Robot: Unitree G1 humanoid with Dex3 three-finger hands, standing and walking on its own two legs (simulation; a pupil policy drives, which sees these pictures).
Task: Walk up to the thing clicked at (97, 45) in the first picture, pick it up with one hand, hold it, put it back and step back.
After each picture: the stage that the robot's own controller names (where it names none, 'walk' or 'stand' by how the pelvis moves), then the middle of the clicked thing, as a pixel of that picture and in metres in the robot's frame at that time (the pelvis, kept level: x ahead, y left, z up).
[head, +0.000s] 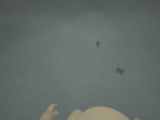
stand; (97, 44) +1.62 -0.03 -0.72
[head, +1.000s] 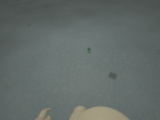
walk; (88, 50) +1.50 +0.26 -0.70
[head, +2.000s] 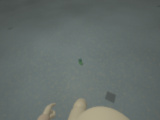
walk; (80, 61) +1.00 +0.34 -0.72
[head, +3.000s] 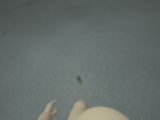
walk; (79, 79) +0.61 +0.29 -0.72
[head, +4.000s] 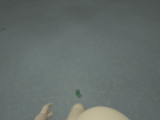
stand; (77, 93) +0.39 +0.22 -0.71
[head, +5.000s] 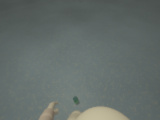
stand; (75, 99) +0.32 +0.22 -0.72
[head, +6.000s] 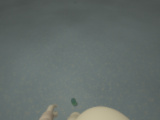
stand; (73, 101) +0.30 +0.24 -0.73
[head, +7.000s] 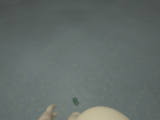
stand; (75, 100) +0.31 +0.23 -0.73
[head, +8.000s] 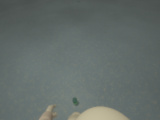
stand; (75, 101) +0.30 +0.23 -0.73
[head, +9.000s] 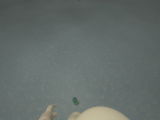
go down; (75, 100) +0.30 +0.23 -0.73
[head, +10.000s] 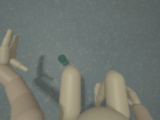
go down; (62, 59) +0.39 +0.25 -0.31
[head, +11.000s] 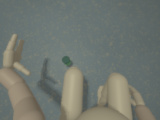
close in; (66, 60) +0.39 +0.25 -0.30
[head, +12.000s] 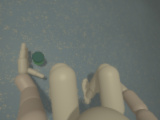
close in; (38, 58) +0.37 +0.29 -0.22
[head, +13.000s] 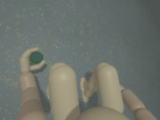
close; (36, 58) +0.36 +0.29 -0.22
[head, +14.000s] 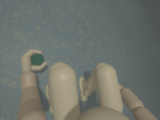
lift; (37, 60) +0.35 +0.28 -0.22
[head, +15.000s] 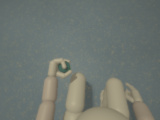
lift; (65, 68) +0.31 +0.22 -0.04
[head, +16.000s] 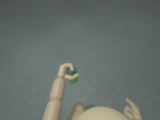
hold; (72, 75) +0.31 +0.16 +0.01
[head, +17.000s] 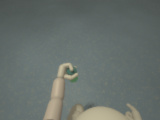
hold; (72, 74) +0.31 +0.17 +0.00
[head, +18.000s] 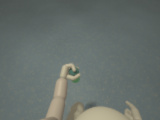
crouch; (74, 75) +0.32 +0.15 -0.02
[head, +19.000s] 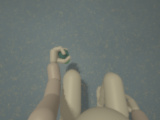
lower; (64, 57) +0.42 +0.21 -0.10
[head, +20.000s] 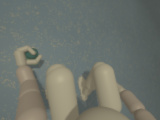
lower; (32, 57) +0.38 +0.29 -0.22
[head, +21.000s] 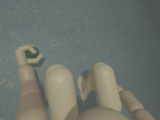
lower; (32, 55) +0.38 +0.29 -0.23
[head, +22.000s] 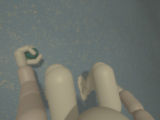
lower; (32, 56) +0.38 +0.29 -0.22
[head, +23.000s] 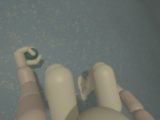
lower; (32, 57) +0.38 +0.29 -0.22
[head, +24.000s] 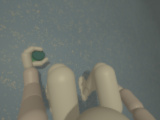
open; (37, 57) +0.37 +0.27 -0.22
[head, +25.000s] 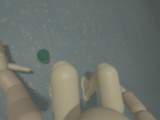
stand; (42, 56) +0.37 +0.27 -0.23
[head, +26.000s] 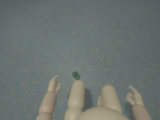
walk; (75, 75) +0.38 +0.20 -0.50
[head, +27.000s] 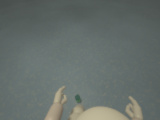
stand; (77, 98) +0.34 +0.18 -0.66
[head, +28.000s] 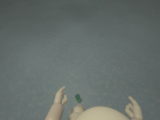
stand; (77, 97) +0.34 +0.18 -0.67
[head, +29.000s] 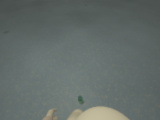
stand; (80, 99) +0.36 +0.16 -0.72
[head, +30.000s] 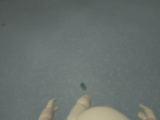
walk; (82, 85) +0.39 +0.20 -0.70
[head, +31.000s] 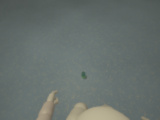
walk; (83, 75) +0.59 +0.16 -0.70
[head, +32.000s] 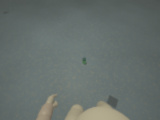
walk; (84, 60) +0.92 +0.14 -0.70
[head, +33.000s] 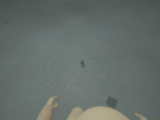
stand; (82, 63) +0.94 +0.21 -0.71
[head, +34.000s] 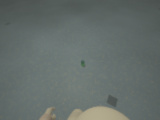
stand; (82, 63) +0.95 +0.22 -0.72
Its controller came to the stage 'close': yes
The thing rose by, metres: 0.70
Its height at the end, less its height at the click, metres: +0.00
